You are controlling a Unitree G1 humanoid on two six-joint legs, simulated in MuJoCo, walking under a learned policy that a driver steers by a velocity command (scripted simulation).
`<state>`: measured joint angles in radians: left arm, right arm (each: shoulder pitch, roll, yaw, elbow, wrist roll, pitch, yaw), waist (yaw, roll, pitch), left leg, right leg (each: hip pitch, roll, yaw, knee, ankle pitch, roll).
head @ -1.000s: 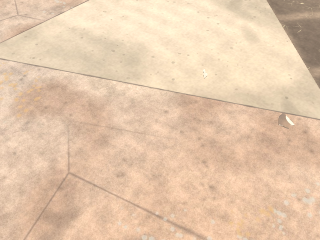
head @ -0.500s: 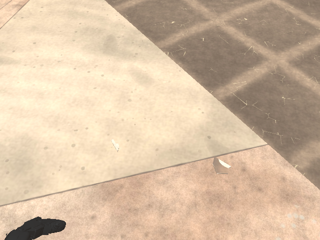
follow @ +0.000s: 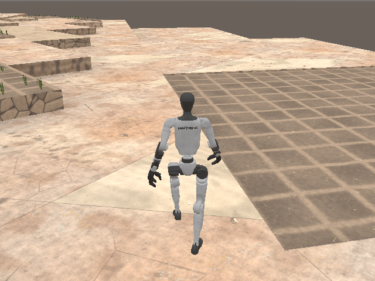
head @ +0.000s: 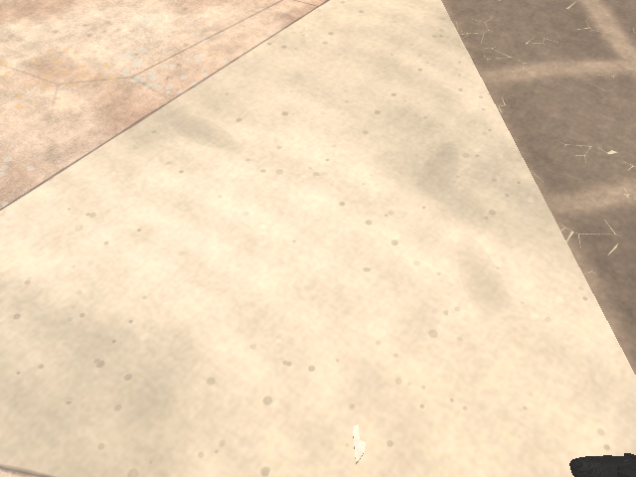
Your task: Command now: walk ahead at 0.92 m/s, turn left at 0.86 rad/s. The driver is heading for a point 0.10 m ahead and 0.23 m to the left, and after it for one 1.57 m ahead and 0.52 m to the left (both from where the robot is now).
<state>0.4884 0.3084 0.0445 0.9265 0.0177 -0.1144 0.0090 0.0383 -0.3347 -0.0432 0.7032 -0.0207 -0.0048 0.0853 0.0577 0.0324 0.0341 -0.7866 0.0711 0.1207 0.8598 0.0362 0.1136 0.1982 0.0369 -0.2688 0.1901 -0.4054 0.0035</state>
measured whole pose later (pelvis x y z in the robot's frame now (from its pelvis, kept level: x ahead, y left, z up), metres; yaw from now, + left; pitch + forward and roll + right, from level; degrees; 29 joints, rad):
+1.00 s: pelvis +0.37 +0.01 +0.02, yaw +47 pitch +1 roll -2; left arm 0.22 0.31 0.09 0.75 -0.02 0.04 0.02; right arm 0.18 -0.22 -0.02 0.67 -0.04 0.02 -0.01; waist 0.02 -0.04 0.01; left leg -0.29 0.03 0.04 0.55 -0.28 0.03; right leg -0.54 -0.02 0.02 1.01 -0.41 0.06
